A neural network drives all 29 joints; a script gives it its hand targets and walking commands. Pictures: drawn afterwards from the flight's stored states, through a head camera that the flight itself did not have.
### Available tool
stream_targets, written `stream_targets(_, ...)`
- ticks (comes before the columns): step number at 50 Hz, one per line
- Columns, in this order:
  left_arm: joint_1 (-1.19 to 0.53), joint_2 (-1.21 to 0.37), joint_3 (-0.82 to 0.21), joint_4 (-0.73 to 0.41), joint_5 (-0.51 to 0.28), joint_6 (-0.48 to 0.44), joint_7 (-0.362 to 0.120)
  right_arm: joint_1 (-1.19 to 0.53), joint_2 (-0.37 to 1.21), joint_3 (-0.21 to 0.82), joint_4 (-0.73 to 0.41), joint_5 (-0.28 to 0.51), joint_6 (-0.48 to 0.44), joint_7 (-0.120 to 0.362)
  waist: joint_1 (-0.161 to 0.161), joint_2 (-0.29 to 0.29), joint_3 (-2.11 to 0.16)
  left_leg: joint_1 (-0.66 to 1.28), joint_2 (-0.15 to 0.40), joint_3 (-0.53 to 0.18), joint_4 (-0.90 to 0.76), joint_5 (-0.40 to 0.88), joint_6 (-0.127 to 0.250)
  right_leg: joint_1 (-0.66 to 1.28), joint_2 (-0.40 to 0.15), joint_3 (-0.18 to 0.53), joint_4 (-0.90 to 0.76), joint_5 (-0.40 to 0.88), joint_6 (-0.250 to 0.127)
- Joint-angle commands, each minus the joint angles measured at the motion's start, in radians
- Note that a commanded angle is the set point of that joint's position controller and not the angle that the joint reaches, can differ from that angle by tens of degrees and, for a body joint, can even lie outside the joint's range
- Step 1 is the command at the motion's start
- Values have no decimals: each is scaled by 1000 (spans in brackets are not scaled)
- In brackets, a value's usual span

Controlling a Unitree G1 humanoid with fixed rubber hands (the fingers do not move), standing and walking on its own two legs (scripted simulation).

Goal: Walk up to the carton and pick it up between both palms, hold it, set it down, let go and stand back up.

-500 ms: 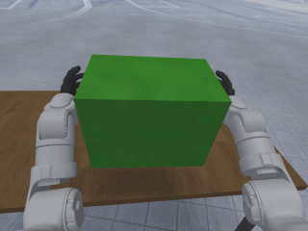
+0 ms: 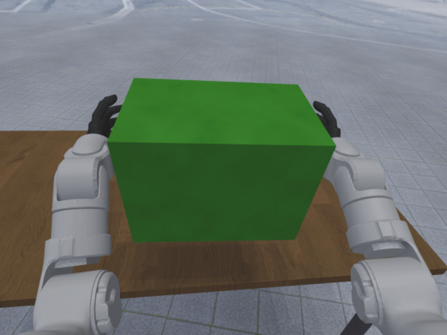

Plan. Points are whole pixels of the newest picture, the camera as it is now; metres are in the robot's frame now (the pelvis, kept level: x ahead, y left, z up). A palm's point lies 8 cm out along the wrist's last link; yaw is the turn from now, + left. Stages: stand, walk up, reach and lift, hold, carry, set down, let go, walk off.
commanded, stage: hold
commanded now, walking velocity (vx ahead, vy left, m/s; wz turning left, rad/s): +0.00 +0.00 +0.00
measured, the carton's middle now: (217, 161) +0.37 +0.00 +0.19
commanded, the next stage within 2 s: none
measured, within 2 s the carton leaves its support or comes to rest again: neither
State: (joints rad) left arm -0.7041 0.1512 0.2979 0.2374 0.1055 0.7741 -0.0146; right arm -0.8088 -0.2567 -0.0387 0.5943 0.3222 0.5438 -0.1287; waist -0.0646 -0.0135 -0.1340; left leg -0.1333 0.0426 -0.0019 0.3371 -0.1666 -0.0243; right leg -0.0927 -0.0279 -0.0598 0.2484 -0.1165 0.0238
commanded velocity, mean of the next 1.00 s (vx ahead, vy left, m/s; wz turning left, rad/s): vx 0.00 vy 0.00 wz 0.00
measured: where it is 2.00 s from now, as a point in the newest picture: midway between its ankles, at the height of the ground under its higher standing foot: outside the picture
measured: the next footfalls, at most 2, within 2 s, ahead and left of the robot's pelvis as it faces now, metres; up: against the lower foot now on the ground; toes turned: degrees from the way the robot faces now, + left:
none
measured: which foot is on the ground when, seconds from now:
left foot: down 0.00-1.00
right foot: down 0.00-1.00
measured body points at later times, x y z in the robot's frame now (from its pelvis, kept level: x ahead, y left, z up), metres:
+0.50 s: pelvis +0.00 +0.00 +0.00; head -0.06 +0.02 +0.45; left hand +0.38 +0.19 +0.23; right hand +0.39 -0.19 +0.23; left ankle +0.01 +0.13 -0.75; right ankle +0.01 -0.14 -0.75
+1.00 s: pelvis +0.00 +0.00 +0.00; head -0.07 +0.02 +0.45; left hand +0.38 +0.20 +0.23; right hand +0.38 -0.19 +0.23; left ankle +0.01 +0.13 -0.75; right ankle +0.01 -0.14 -0.75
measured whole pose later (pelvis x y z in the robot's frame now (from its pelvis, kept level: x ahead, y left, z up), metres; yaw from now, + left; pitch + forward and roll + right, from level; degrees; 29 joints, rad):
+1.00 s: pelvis +0.00 +0.00 +0.00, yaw +0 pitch -2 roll -1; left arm -0.69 0.15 0.30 0.22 0.11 0.78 -0.02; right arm -0.80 -0.25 -0.03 0.58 0.32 0.55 -0.13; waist -0.06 -0.02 -0.13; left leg -0.13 0.04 0.00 0.34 -0.17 -0.02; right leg -0.09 -0.03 -0.05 0.25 -0.12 0.02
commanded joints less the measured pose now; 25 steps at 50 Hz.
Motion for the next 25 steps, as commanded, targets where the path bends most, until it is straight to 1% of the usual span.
stream_targets(1, -774, -562, -441, -166, -170, -62, -158, -884, 613, 281, -369, 113, -56, 142, -6, 42, -343, 67, -86, -3, -36, 232, -16, 123, 96, 41, -3, 149, -16)
stream_targets(2, -783, -569, -452, -194, -178, -68, -156, -877, 624, 294, -385, 121, -60, 142, -5, 47, -380, 83, -89, -5, -30, 250, -19, 130, 95, 44, 1, 169, -13)
stream_targets(3, -782, -562, -449, -177, -182, -69, -154, -908, 623, 297, -409, 124, -63, 141, 1, 34, -391, 83, -91, -5, -25, 246, -14, 129, 96, 43, -1, 173, -10)
stream_targets(4, -807, -563, -454, -193, -186, -77, -151, -897, 633, 293, -385, 125, -60, 139, -2, 40, -394, 90, -90, -7, -23, 257, -16, 123, 98, 42, 4, 178, -10)
stream_targets(5, -796, -573, -466, -196, -189, -76, -148, -893, 628, 297, -406, 126, -63, 139, 0, 55, -407, 98, -90, -9, -16, 279, -21, 132, 99, 41, 8, 190, -11)
stream_targets(6, -787, -561, -455, -180, -185, -75, -148, -879, 625, 292, -389, 122, -56, 136, -9, 35, -386, 96, -92, -6, -18, 264, -16, 129, 97, 44, 2, 194, -8)
stream_targets(7, -804, -559, -444, -184, -184, -77, -150, -891, 637, 299, -392, 124, -56, 136, 3, 34, -382, 81, -93, -6, -20, 254, -12, 131, 95, 43, 5, 181, -6)
stream_targets(8, -801, -561, -450, -189, -188, -76, -150, -893, 641, 302, -408, 127, -59, 136, 2, 28, -403, 83, -93, -6, -20, 249, -12, 134, 96, 43, 6, 181, -5)
stream_targets(9, -807, -565, -459, -204, -189, -77, -146, -888, 633, 298, -399, 131, -58, 139, 3, 47, -410, 88, -89, -9, -22, 257, -18, 127, 99, 40, 8, 172, -10)
stream_targets(10, -803, -570, -463, -191, -185, -74, -143, -894, 632, 295, -400, 127, -60, 141, 3, 58, -394, 88, -90, -8, -20, 260, -20, 117, 98, 40, 4, 166, -13)
stream_targets(11, -816, -561, -452, -199, -178, -76, -141, -881, 635, 294, -368, 126, -56, 142, 7, 60, -377, 83, -91, -7, -21, 252, -18, 114, 95, 42, 3, 153, -13)
stream_targets(12, -785, -561, -443, -153, -168, -66, -144, -877, 619, 286, -350, 118, -53, 142, 3, 48, -345, 83, -88, -7, -31, 226, -15, 104, 96, 43, -4, 141, -13)
stream_targets(13, -781, -561, -436, -157, -168, -65, -149, -893, 630, 294, -372, 119, -56, 140, 7, 31, -349, 73, -89, -4, -31, 223, -6, 116, 94, 46, -4, 148, -11)
stream_targets(14, -770, -564, -438, -172, -169, -66, -151, -869, 633, 295, -370, 122, -53, 137, 0, 36, -356, 78, -88, -5, -28, 251, -10, 135, 96, 47, 3, 184, -12)
stream_targets(15, -774, -570, -446, -184, -172, -64, -153, -883, 632, 293, -393, 123, -56, 135, 1, 44, -372, 79, -91, -4, -23, 264, -16, 146, 96, 45, 6, 197, -10)
stream_targets(16, -776, -568, -462, -222, -182, -68, -152, -872, 632, 302, -412, 130, -56, 131, -7, 42, -404, 98, -91, -8, -13, 297, -21, 157, 99, 44, 15, 233, -7)
stream_targets(17, -784, -573, -476, -237, -189, -68, -150, -889, 630, 311, -448, 142, -62, 130, -5, 63, -427, 104, -94, -8, 2, 329, -30, 158, 100, 42, 20, 254, -7)
stream_targets(19, -756, -555, -455, -226, -173, -61, -151, -850, 611, 303, -414, 141, -52, 129, -8, 56, -377, 111, -93, -8, -5, 325, -30, 149, 100, 39, 13, 238, -5)
stream_targets(20, -754, -555, -448, -221, -167, -56, -152, -845, 596, 293, -396, 142, -48, 131, -12, 61, -364, 114, -89, -10, -12, 311, -31, 135, 100, 37, 7, 208, -11)
stream_targets(21, -760, -548, -448, -227, -167, -58, -154, -829, 599, 290, -382, 132, -46, 133, -19, 55, -355, 108, -89, -8, -18, 289, -29, 128, 97, 37, 3, 191, -11)
stream_targets(22, -760, -546, -442, -199, -163, -52, -158, -840, 591, 279, -371, 126, -45, 136, -16, 57, -326, 87, -88, -5, -27, 261, -27, 120, 94, 39, -4, 165, -14)
stream_targets(23, -744, -551, -445, -203, -164, -51, -161, -843, 600, 288, -390, 122, -49, 136, -12, 43, -332, 86, -88, -3, -25, 272, -23, 134, 95, 40, -2, 185, -13)
stream_targets(24, -754, -560, -468, -244, -174, -56, -159, -821, 602, 289, -396, 130, -48, 135, -24, 68, -348, 95, -86, -9, -22, 295, -35, 139, 98, 40, 7, 202, -15)
stream_targets(25, -748, -556, -464, -239, -180, -56, -159, -838, 607, 299, -425, 136, -50, 133, -16, 51, -374, 102, -90, -8, -16, 299, -30, 152, 97, 41, 5, 212, -10)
